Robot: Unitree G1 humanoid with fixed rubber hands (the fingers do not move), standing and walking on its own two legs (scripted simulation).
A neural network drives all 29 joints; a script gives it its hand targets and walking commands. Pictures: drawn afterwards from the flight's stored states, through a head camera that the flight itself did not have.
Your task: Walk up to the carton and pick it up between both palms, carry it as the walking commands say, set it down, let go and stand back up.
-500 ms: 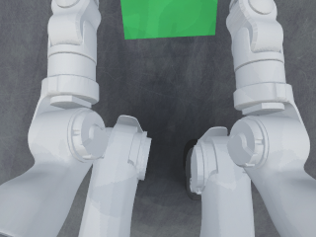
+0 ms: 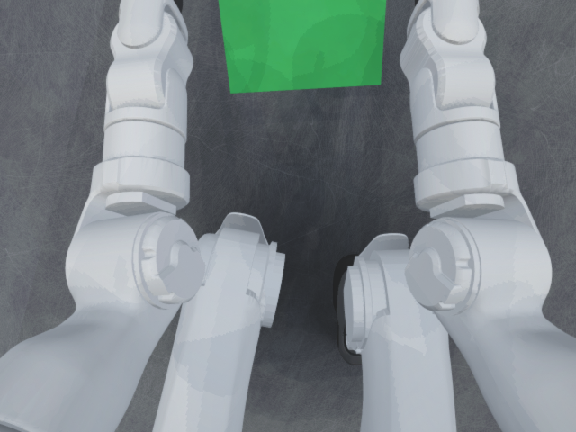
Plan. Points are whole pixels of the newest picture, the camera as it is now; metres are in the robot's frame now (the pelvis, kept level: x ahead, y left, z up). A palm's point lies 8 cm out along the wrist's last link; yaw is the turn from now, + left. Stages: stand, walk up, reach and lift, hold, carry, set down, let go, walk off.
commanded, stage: set down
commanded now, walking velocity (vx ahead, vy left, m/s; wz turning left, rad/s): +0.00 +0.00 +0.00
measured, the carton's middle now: out of the picture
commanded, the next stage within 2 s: none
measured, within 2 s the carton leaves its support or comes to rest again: rests again in 1.28 s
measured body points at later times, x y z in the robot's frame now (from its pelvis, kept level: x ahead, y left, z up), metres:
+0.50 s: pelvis +0.00 +0.01 -0.01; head +0.37 +0.02 +0.23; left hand +0.55 +0.18 -0.17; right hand +0.58 -0.08 -0.17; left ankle +0.08 +0.12 -0.34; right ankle +0.07 -0.10 -0.34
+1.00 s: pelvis +0.00 +0.00 -0.01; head +0.38 +0.01 +0.22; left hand +0.55 +0.18 -0.18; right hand +0.59 -0.08 -0.18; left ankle +0.08 +0.12 -0.34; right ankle +0.07 -0.10 -0.34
